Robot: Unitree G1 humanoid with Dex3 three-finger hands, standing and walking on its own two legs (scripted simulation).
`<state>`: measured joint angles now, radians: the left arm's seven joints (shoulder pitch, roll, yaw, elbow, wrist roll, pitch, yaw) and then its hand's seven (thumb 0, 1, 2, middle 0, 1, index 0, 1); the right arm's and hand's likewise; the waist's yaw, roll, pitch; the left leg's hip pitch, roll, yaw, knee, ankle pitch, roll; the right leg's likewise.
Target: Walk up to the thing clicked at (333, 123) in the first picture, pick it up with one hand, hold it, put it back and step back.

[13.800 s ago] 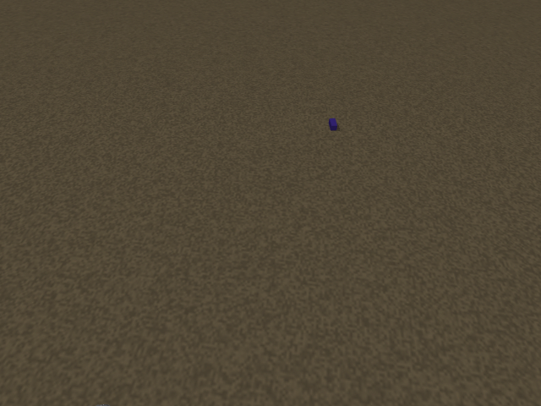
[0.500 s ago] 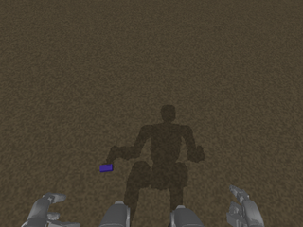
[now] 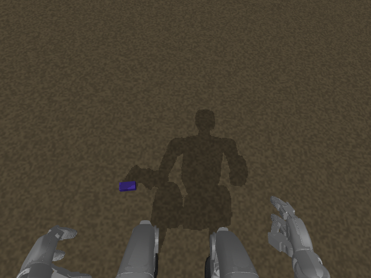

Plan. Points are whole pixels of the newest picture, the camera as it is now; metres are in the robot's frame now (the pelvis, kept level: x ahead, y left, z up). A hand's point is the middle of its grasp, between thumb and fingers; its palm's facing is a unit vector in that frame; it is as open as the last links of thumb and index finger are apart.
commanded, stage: rise first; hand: left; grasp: from above
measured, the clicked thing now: (127, 186) +0.43 +0.25 -0.63
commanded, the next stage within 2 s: none
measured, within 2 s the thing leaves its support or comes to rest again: neither
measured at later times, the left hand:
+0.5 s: hand (89, 215) +0.26 +0.31 -0.34, palm faces -0.46 -0.32 -0.83, open 12.0 cm
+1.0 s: hand (99, 199) +0.33 +0.31 -0.44, palm faces -0.46 -0.06 -0.89, open 12.0 cm
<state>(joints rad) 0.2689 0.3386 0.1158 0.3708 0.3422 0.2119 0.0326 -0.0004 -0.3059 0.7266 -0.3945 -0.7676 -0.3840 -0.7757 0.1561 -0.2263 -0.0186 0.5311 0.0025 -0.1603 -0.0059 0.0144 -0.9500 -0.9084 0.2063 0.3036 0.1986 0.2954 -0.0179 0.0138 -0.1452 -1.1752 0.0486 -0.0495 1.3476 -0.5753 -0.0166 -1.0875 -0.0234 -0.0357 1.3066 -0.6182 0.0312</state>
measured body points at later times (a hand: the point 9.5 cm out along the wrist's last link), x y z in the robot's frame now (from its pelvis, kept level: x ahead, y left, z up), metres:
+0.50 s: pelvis -0.07 -0.01 -0.20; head +0.14 +0.01 +0.20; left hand +0.28 +0.32 -0.29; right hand +0.09 -0.28 -0.34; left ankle +0.03 +0.12 -0.61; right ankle +0.00 -0.14 -0.61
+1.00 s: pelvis -0.08 +0.00 -0.29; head +0.14 +0.04 +0.10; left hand +0.35 +0.31 -0.39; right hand -0.01 -0.29 -0.41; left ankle +0.03 +0.12 -0.61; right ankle +0.00 -0.14 -0.61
